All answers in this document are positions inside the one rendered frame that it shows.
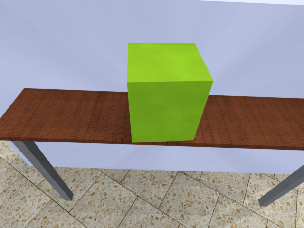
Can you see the table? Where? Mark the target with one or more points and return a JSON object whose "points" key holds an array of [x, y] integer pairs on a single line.
{"points": [[80, 116]]}

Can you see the carton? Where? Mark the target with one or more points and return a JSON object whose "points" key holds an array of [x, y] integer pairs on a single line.
{"points": [[168, 87]]}

